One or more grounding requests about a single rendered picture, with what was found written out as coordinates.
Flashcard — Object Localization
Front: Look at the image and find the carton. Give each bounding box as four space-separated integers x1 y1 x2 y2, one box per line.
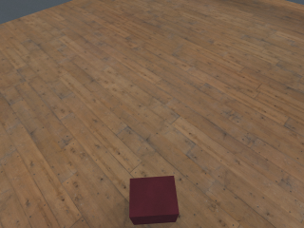
129 176 180 225

